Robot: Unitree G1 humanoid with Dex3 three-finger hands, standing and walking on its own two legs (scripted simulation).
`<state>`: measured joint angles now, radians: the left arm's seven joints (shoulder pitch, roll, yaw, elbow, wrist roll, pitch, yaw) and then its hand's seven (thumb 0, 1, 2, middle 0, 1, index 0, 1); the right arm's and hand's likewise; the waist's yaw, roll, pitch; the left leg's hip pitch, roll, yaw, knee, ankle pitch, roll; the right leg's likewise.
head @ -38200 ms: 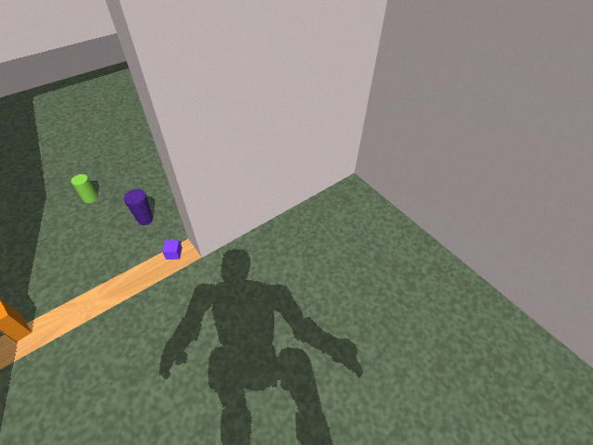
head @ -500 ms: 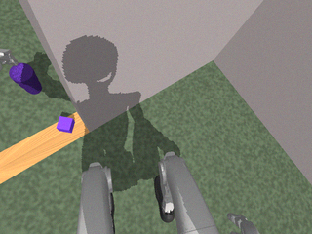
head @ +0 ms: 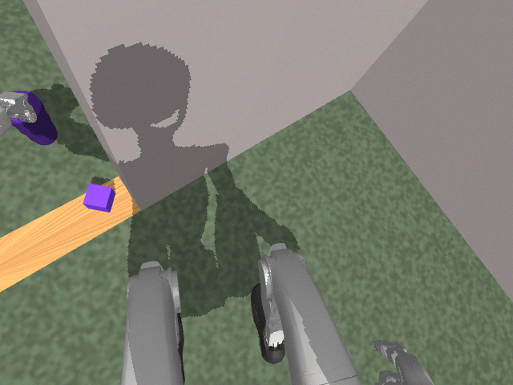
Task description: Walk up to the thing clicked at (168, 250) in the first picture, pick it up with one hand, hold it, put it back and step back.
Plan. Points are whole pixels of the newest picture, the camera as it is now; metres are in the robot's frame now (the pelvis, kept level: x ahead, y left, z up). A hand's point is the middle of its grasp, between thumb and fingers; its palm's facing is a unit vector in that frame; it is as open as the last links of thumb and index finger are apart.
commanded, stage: approach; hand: left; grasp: from above
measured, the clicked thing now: (99, 198) +0.50 +0.27 -0.49
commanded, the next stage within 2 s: close in in 0.94 s
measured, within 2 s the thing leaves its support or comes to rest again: neither
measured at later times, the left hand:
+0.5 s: hand (79, 192) +0.48 +0.28 -0.34, palm faces -0.47 +0.03 -0.88, open 13.9 cm
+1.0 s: hand (78, 182) +0.51 +0.29 -0.38, palm faces -0.40 +0.03 -0.92, open 14.0 cm
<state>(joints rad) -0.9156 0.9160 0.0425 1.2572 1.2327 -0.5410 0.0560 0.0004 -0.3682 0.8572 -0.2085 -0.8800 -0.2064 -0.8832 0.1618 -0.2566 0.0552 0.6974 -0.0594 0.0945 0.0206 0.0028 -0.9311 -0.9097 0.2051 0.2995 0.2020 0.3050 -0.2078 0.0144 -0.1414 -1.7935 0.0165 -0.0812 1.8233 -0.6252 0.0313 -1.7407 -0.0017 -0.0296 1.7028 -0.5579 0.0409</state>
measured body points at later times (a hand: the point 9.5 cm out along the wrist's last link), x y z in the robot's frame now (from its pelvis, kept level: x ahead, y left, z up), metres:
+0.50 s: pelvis -0.01 -0.01 -0.16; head +0.25 +0.07 +0.19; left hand +0.50 +0.28 -0.29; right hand +0.02 -0.27 -0.27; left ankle +0.07 +0.10 -0.48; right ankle +0.10 -0.16 -0.48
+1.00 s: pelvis +0.01 -0.01 -0.20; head +0.28 +0.08 +0.15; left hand +0.53 +0.29 -0.33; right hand +0.03 -0.30 -0.26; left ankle +0.07 +0.10 -0.48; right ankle +0.10 -0.16 -0.48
